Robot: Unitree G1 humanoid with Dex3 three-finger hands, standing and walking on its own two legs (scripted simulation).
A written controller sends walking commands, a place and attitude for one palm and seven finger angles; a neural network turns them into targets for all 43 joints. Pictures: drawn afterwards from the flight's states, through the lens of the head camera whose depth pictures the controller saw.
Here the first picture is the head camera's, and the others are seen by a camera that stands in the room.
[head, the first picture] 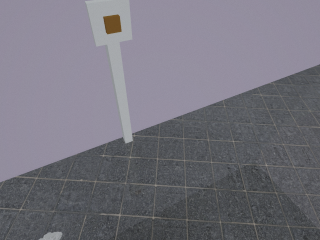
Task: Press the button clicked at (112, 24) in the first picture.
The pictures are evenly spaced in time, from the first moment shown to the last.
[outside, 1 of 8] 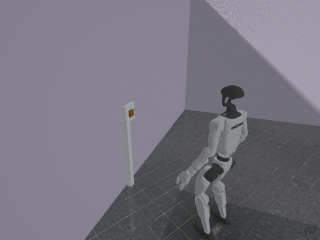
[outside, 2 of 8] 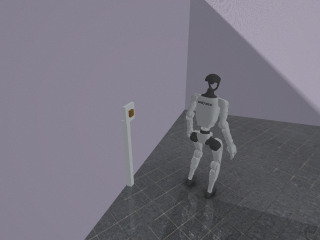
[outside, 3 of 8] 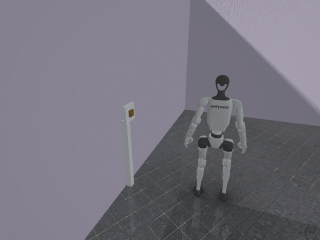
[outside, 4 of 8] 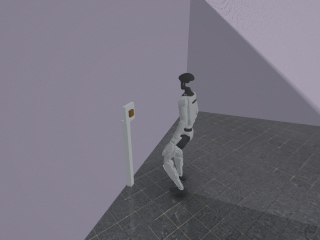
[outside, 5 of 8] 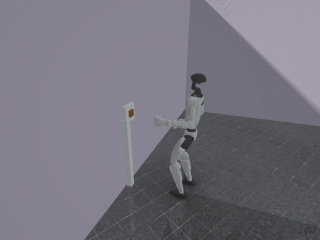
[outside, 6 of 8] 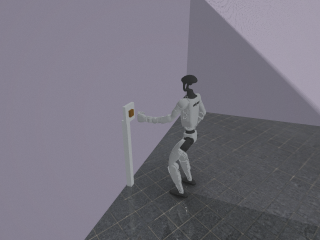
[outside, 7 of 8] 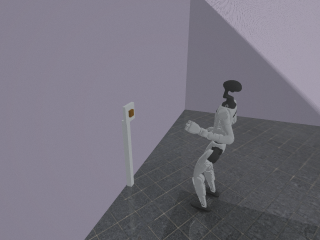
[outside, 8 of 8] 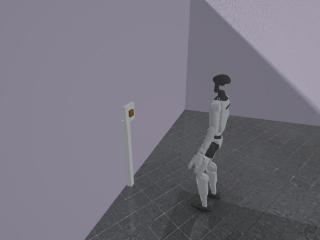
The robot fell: no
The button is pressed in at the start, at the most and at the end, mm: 0 13 0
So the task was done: yes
